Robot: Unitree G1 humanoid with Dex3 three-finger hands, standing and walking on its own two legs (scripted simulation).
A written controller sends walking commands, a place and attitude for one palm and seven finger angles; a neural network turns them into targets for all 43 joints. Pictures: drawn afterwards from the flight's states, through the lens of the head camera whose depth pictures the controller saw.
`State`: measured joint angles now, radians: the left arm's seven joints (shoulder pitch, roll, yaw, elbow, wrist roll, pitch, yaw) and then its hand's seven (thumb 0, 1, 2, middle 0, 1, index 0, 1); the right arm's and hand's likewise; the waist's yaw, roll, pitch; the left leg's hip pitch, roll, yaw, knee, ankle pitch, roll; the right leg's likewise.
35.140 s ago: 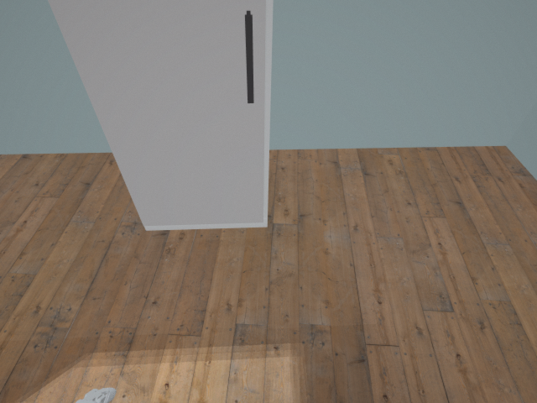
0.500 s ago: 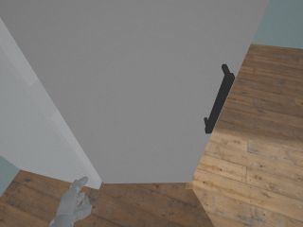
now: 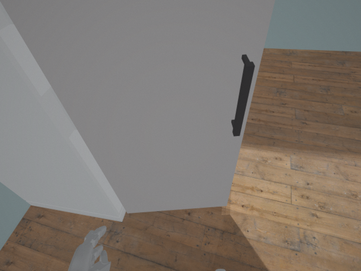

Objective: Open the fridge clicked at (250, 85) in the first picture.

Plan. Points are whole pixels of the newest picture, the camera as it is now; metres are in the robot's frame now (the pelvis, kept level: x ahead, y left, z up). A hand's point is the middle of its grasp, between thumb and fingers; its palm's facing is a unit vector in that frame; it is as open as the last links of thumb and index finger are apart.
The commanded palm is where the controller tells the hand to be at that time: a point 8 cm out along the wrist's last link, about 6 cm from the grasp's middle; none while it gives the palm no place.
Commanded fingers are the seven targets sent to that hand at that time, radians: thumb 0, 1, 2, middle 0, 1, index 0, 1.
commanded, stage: step back with the hand held close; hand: right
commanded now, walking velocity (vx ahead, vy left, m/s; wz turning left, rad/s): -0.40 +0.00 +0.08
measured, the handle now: (240, 99) +0.53 -0.12 +0.09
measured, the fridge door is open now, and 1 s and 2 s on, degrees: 76 76 76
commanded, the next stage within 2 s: stop stepping back and stand still in 0.50 s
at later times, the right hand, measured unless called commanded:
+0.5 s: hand out of the picture +0.10 -0.24 +0.19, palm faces +0.35 +0.82 -0.45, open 7.4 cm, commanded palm +0.04 -0.28 +0.19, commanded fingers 0.00 -0.90 -0.90 0.20 0.30 0.20 0.30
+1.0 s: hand out of the picture -0.02 -0.25 +0.19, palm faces +0.38 +0.78 -0.50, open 7.4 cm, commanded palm -0.07 -0.29 +0.19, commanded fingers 0.00 -0.90 -0.90 0.20 0.30 0.20 0.30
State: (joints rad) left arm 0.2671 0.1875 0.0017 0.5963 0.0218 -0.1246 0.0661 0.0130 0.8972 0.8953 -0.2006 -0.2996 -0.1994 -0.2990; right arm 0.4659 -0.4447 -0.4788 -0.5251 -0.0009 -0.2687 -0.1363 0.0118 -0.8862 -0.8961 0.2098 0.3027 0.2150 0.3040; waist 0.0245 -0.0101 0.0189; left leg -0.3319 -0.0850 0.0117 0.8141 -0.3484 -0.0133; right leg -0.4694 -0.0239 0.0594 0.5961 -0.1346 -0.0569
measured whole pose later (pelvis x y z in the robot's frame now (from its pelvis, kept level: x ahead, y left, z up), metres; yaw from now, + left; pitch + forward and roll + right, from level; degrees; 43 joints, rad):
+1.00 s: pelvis -0.23 +0.00 +0.00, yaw +3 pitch -1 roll +0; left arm 0.33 0.17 -0.03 0.62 0.02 -0.14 0.04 0.01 0.90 0.90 -0.20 -0.30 -0.20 -0.30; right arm 0.58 -0.48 -0.46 -0.50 0.01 -0.21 -0.14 0.01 -0.89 -0.90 0.21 0.30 0.21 0.30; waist 0.04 0.04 -0.07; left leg -0.30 -0.03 0.07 0.57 -0.38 0.03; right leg -0.24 -0.02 -0.03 0.58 -0.35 -0.01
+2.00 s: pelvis -0.22 +0.00 +0.01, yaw +3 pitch +1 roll +0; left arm 0.16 0.24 0.01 0.64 0.00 -0.14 0.02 0.01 0.90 0.90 -0.20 -0.30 -0.20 -0.30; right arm 0.48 -0.43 -0.35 -0.31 0.02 -0.21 -0.12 0.01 -0.89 -0.90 0.20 0.30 0.21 0.30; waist 0.01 -0.02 0.00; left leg -0.27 -0.01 0.07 0.51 -0.27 0.03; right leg -0.28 -0.03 -0.05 0.54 -0.27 0.00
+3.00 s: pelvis -0.24 -0.02 +0.01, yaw +1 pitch -1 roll +0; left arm 0.22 0.21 0.01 1.09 0.03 0.01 0.02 0.00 0.90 0.90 -0.20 -0.30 -0.20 -0.30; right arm 0.17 -0.21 -0.03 1.10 -0.02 0.00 -0.01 0.00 -0.91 -0.90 0.20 0.30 0.20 0.30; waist 0.01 0.00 0.03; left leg -0.22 0.02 0.09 0.43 -0.20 0.01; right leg -0.24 0.00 -0.03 0.44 -0.19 -0.02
